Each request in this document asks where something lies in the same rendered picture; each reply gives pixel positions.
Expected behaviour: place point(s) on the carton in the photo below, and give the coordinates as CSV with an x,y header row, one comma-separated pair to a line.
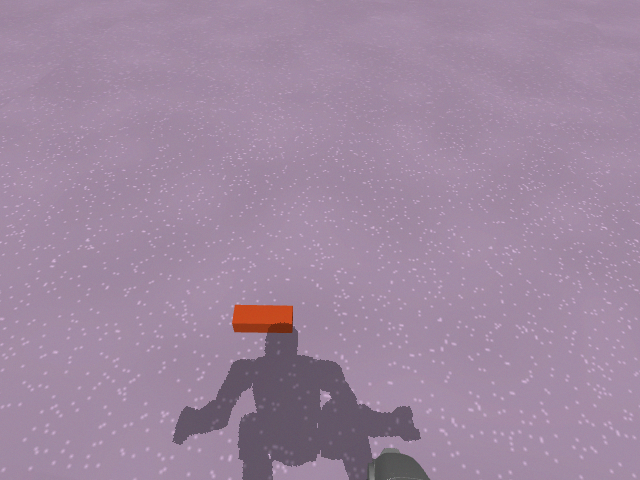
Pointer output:
x,y
263,319

